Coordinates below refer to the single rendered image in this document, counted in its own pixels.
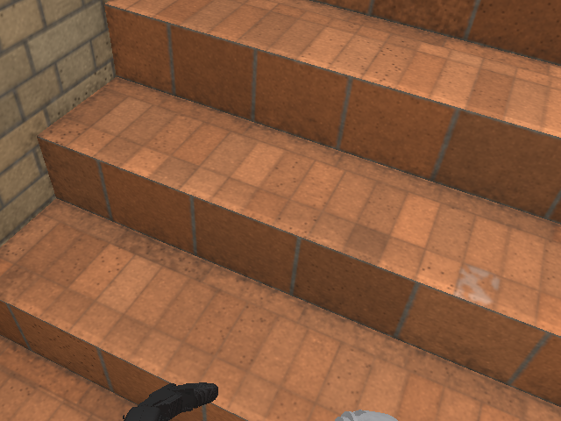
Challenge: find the robot left hand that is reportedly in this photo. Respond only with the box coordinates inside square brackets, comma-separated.
[123, 382, 218, 421]

